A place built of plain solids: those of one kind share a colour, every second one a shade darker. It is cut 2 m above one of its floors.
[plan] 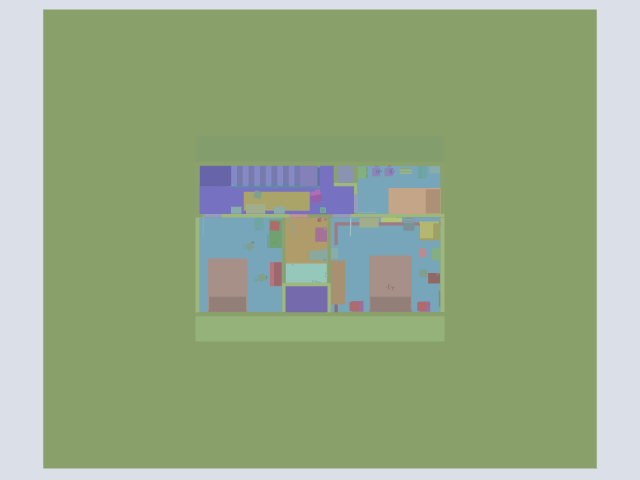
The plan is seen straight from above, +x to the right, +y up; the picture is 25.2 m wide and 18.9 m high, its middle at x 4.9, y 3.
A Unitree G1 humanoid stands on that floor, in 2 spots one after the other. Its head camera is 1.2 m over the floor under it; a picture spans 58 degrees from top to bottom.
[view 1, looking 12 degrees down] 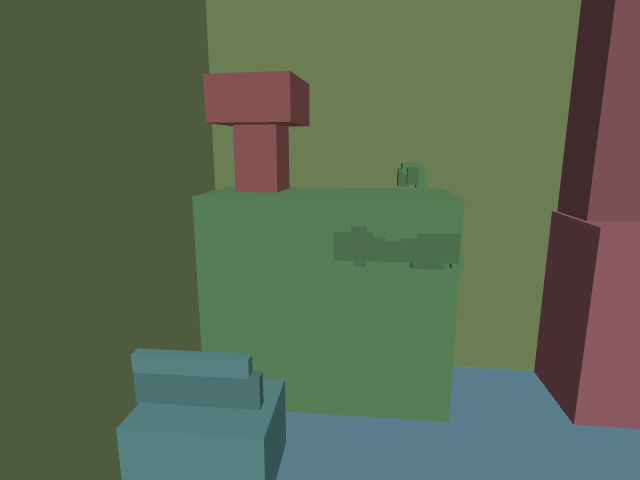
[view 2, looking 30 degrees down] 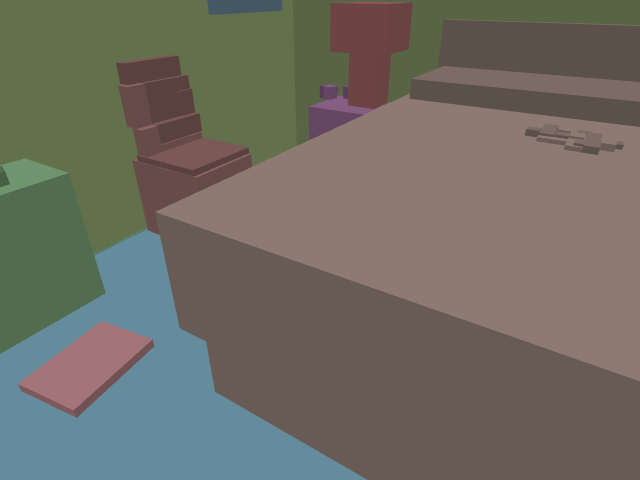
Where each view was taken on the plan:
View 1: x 1.12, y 3.08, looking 6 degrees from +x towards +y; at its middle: chest_drawers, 1.82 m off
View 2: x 7.62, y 3.02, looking -58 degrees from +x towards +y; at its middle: double_bed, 1.00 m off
